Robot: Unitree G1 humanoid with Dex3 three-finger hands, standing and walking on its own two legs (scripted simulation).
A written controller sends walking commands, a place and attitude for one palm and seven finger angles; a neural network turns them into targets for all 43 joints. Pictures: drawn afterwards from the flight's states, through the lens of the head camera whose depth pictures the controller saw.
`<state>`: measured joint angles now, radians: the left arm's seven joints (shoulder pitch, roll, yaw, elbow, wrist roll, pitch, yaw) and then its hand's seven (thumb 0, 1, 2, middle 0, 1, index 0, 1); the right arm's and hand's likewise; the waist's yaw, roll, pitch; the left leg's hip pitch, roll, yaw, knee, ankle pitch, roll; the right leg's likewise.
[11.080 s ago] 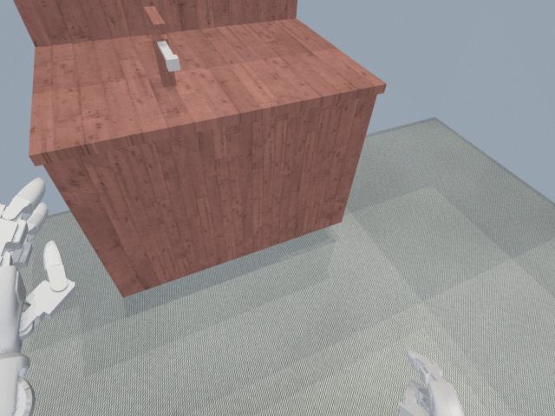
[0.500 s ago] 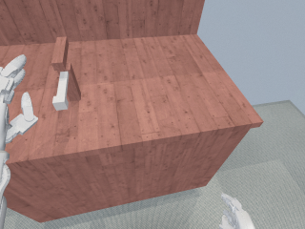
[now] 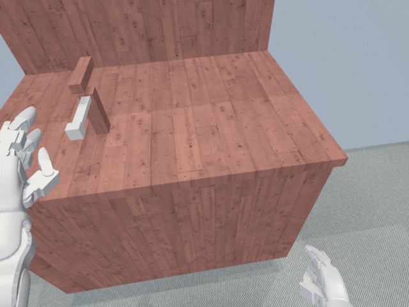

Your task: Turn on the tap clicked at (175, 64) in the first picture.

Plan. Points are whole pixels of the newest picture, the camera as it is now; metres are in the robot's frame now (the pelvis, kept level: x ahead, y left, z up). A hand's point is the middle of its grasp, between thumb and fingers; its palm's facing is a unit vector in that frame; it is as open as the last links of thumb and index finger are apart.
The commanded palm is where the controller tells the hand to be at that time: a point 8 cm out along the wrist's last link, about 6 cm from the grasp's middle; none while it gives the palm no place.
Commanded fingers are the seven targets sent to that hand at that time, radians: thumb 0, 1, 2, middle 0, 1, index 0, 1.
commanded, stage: turn the palm inward beside the body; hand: left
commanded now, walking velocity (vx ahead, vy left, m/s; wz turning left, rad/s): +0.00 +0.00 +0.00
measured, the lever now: (75, 131) +0.40 +0.34 +0.14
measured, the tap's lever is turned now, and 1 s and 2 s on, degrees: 0 0 0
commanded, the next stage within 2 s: reach beside the lever's end, fingers flat in 1.62 s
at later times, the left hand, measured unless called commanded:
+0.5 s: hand (58, 182) +0.24 +0.26 +0.18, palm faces +0.42 -0.87 -0.24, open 7.4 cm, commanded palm +0.18 +0.30 +0.20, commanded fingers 0.00 0.90 0.90 -0.20 -0.30 -0.20 -0.30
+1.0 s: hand (43, 196) +0.21 +0.26 +0.19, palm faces +0.46 -0.87 -0.16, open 7.4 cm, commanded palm +0.15 +0.30 +0.20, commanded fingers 0.00 0.90 0.90 -0.20 -0.30 -0.20 -0.30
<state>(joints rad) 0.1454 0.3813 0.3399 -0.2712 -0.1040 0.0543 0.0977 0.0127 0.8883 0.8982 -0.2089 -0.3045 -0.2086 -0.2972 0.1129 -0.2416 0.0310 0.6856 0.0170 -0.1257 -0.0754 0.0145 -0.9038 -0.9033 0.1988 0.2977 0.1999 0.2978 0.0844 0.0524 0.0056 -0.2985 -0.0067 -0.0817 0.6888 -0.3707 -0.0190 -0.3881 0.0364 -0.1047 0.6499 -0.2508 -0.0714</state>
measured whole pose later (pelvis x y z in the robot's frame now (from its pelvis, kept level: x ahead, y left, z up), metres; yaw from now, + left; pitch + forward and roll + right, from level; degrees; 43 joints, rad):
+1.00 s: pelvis +0.02 +0.03 +0.01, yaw +0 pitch -2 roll +0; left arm 0.44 0.26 0.28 -0.60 -0.23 0.21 0.13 0.01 0.89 0.90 -0.21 -0.30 -0.21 -0.30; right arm 0.17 -0.21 0.05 0.67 0.04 -0.26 -0.10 0.02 -0.90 -0.90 0.20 0.30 0.20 0.30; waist 0.11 0.05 -0.05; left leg -0.22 -0.04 -0.06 0.62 -0.36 0.00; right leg -0.32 0.00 -0.09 0.61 -0.26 -0.04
